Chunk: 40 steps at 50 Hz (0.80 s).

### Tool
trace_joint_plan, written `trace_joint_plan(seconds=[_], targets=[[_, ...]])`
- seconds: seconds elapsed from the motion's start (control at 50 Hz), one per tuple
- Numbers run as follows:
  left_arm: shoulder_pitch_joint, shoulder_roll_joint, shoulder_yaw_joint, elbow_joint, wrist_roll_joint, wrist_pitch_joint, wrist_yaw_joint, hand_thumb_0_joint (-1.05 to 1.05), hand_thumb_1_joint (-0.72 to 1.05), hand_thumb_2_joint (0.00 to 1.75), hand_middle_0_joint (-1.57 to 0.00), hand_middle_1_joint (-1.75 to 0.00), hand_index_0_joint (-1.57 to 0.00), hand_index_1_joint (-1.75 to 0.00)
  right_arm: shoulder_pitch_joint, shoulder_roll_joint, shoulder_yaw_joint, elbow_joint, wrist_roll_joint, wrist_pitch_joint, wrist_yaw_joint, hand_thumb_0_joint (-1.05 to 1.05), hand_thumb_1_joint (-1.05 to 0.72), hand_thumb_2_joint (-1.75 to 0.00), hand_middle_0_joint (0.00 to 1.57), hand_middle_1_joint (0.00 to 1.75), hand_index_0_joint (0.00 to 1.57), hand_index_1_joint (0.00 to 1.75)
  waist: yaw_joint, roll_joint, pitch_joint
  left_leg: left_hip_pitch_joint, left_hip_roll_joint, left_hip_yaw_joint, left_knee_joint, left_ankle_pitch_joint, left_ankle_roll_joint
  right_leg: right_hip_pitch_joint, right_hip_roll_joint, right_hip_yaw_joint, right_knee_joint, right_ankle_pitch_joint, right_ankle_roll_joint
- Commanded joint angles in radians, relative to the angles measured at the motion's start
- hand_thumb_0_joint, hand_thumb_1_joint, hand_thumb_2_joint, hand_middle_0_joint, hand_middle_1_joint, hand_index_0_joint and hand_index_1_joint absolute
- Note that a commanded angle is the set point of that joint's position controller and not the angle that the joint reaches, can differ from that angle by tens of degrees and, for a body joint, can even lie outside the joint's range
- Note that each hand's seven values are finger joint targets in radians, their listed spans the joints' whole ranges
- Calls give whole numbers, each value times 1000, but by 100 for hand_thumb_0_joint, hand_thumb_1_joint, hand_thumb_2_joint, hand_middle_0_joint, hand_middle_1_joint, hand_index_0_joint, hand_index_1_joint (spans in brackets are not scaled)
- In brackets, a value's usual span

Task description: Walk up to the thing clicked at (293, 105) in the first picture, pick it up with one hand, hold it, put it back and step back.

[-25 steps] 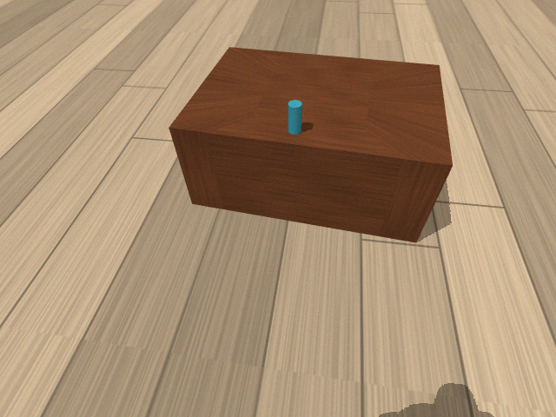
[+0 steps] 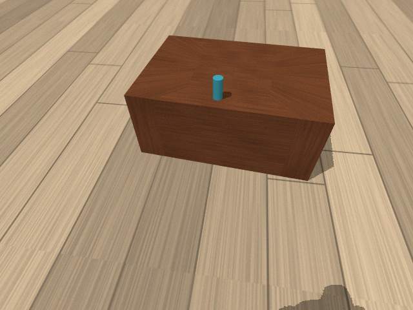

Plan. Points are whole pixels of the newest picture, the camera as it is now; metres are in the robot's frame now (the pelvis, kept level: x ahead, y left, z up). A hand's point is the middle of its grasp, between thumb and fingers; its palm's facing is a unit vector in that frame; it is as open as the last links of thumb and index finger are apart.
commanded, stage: stand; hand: left
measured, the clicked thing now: (217, 88) +1.17 -0.02 -0.27
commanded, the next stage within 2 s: walk up in 0.62 s
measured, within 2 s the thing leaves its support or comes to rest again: neither
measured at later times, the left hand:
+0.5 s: hand out of the picture +0.07 +0.25 -0.16, palm faces -0.02 -0.94 -0.34, open 7.4 cm
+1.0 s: hand out of the picture +0.17 +0.21 -0.15, palm faces -0.10 -0.90 -0.43, open 7.4 cm
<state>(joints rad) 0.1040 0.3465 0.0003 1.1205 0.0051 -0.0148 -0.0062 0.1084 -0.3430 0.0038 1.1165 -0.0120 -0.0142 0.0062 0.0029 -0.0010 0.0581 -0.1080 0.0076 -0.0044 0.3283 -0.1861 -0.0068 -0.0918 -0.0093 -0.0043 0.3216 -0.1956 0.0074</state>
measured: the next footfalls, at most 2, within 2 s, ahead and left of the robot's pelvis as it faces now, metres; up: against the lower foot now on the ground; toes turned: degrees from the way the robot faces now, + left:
right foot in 0.92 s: +0.17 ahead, -0.22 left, +0.00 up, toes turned -9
left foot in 1.36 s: +0.40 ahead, +0.02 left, +0.00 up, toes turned -5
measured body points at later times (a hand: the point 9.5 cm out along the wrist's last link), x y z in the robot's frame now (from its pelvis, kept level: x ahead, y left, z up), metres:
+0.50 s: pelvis +0.00 +0.00 +0.00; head +0.01 +0.00 +0.45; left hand +0.07 +0.30 -0.13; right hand +0.08 -0.30 -0.13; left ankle +0.00 +0.12 -0.75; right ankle -0.01 -0.12 -0.75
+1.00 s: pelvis +0.08 -0.08 -0.03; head +0.08 -0.10 +0.42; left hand +0.17 +0.26 -0.12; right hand +0.08 -0.43 -0.16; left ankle +0.00 +0.10 -0.72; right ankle +0.13 -0.21 -0.75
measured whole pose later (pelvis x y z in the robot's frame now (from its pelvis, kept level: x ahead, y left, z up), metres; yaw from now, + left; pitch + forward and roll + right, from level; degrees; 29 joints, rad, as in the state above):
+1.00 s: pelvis +0.08 -0.08 -0.03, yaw -6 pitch -4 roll -1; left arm 0.26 0.43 0.10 0.96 0.04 -0.05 -0.08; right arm 0.27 -0.46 -0.10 1.00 -0.05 -0.01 0.04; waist 0.00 0.07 0.08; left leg -0.15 0.12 0.00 0.84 -0.53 0.03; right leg -0.34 -0.03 -0.05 0.69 -0.27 0.00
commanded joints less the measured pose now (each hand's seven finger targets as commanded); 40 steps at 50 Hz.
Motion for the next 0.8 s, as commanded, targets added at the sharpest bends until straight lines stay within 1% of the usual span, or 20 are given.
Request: trace_joint_plan(seconds=[0.0, 0.04, 0.1, 0.18, 0.28, 0.3, 0.36, 0.46, 0.52, 0.58, 0.6, 0.62, 0.64, 0.66, 0.68, 0.7, 0.72, 0.74, 0.76, 0.78], targets=[[-39, 207, 40, -57, 2, -19, 17, 0, 90, 90, -20, -30, -20, -30, -39, -212, -40, -56, 4, -20, -17, 0, -90, -90, 20, 30, 20, 30, -2, -1, -93, 22, 120, -93, -40, 170, 31, -2, -120, 83, -42, 151, -34], [-34, 205, 39, -58, 2, -20, 16, 0, 90, 90, -20, -30, -20, -30, -39, -214, -40, -55, 6, -21, -17, 0, -90, -90, 20, 30, 20, 30, 0, 5, -105, 29, 122, -90, -31, 202, 33, 13, -124, 85, -38, 193, -34], [-30, 208, 39, -55, 2, -19, 17, 0, 90, 90, -20, -30, -20, -30, -36, -211, -39, -53, 6, -22, -18, 0, -90, -90, 20, 30, 20, 30, -1, 7, -97, 20, 119, -92, -40, 175, 33, 13, -124, 86, -44, 172, -31], [-30, 208, 40, -55, 3, -17, 16, 0, 90, 90, -20, -30, -20, -30, -38, -214, -39, -54, 5, -23, -19, 0, -90, -90, 20, 30, 20, 30, 2, 10, -103, 28, 121, -92, -41, 207, 33, 19, -124, 82, -32, 188, -35], [-25, 204, 38, -54, 2, -15, 16, 0, 90, 90, -20, -30, -20, -30, -30, -211, -37, -51, 6, -23, -19, 0, -90, -90, 20, 30, 20, 30, 0, 9, -78, 18, 119, -94, -50, 191, 30, -2, -122, 82, -38, 167, -32], [-24, 207, 40, -55, 1, -15, 15, 0, 90, 90, -20, -30, -20, -30, -29, -213, -38, -51, 4, -24, -19, 0, -90, -90, 20, 30, 20, 30, 1, 7, -75, 23, 116, -92, -55, 173, 28, -12, -119, 81, -41, 143, -32], [-29, 208, 38, -58, 3, -16, 16, 0, 90, 90, -20, -30, -20, -30, -33, -215, -41, -52, 5, -21, -18, 0, -90, -90, 20, 30, 20, 30, -1, -2, -87, 30, 121, -96, -45, 198, 30, -6, -120, 80, -39, 161, -34], [-20, 208, 36, -57, 2, -19, 17, 0, 90, 90, -20, -30, -20, -30, -33, -213, -40, -50, 6, -20, -16, 0, -90, -90, 20, 30, 20, 30, -2, 5, -76, 21, 117, -92, -45, 166, 30, -5, -125, 87, -53, 156, -31], [-28, 214, 40, -56, 4, -17, 18, 0, 90, 90, -20, -30, -20, -30, -30, -213, -41, -51, 5, -17, -16, 0, -90, -90, 20, 30, 20, 30, -7, -2, -74, 6, 115, -97, -56, 118, 31, -5, -120, 84, -57, 109, -30], [-16, 208, 38, -56, 3, -18, 16, 0, 90, 90, -20, -30, -20, -30, -34, -217, -41, -50, 5, -18, -16, 0, -90, -90, 20, 30, 20, 30, 0, 7, -81, 21, 118, -98, -49, 157, 33, -6, -124, 88, -55, 145, -31], [44, 292, 99, -138, 27, -22, -15, 0, 90, 90, -20, -30, -20, -30, 43, -310, -106, -117, -21, -44, -1, 0, -90, -90, 20, 30, 20, 30, -22, -20, -173, 119, 92, -89, 38, -325, 96, -85, -54, 102, 41, -293, -67], [1, 275, 99, -137, 36, -18, -27, 0, 90, 90, -20, -30, -20, -30, 102, -328, -122, -90, -29, -51, 4, 0, -90, -90, 20, 30, 20, 30, -58, 34, -111, 158, 136, -157, -7, -511, 127, -277, -46, 89, 124, -422, -70], [-63, 244, 98, -160, 35, -11, -35, 0, 90, 90, -20, -30, -20, -30, 153, -346, -136, -81, -31, -52, 3, 0, -90, -90, 20, 30, 20, 30, -96, 109, -35, 214, 221, -273, -103, -626, 166, -466, -2, 22, 272, -382, -49], [-98, 239, 100, -188, 41, -6, -40, 0, 90, 90, -20, -30, -20, -30, 165, -373, -151, -94, -30, -56, 4, 0, -90, -90, 20, 30, 20, 30, -115, 166, 33, 173, 364, -409, -198, -628, 233, -569, -14, 27, 480, -317, -31], [-101, 252, 105, -211, 40, -11, -41, 0, 90, 90, -20, -30, -20, -30, 140, -389, -159, -121, -30, -64, 4, 0, -90, -90, 20, 30, 20, 30, -100, 120, 91, 95, 435, -469, -224, -576, 273, -597, -60, 106, 557, -290, -34], [-64, 257, 106, -214, 35, -18, -46, 0, 90, 90, -20, -30, -20, -30, 106, -382, -160, -138, -31, -72, 1, 0, -90, -90, 20, 30, 20, 30, -66, 85, 84, 99, 437, -457, -219, -499, 276, -584, -97, 137, 559, -256, -40], [-57, 261, 107, -212, 32, -25, -53, 0, 90, 90, -20, -30, -20, -30, 104, -339, -147, -151, -32, -77, 4, 0, -90, -90, 20, 30, 20, 30, -57, 32, 76, 97, 376, -384, -200, -423, 255, -565, -97, 132, 544, -228, -36], [-25, 252, 107, -218, 28, -27, -62, 0, 90, 90, -20, -30, -20, -30, 93, -328, -144, -170, -33, -79, 6, 0, -90, -90, 20, 30, 20, 30, -43, 77, 51, 121, 345, -313, -189, -385, 241, -546, -102, 113, 501, -237, -32], [11, 252, 109, -214, 28, -25, -73, 0, 90, 90, -20, -30, -20, -30, 75, -323, -144, -190, -34, -79, 11, 0, -90, -90, 20, 30, 20, 30, -30, 111, 32, 91, 316, -247, -190, -392, 228, -508, -93, 80, 489, -230, -22], [48, 245, 111, -215, 24, -21, -83, 0, 90, 90, -20, -30, -20, -30, 34, -338, -153, -208, -38, -79, 17, 0, -90, -90, 20, 30, 20, 30, -8, 177, 35, 49, 306, -199, -186, -378, 216, -446, -96, 52, 460, -213, -19]])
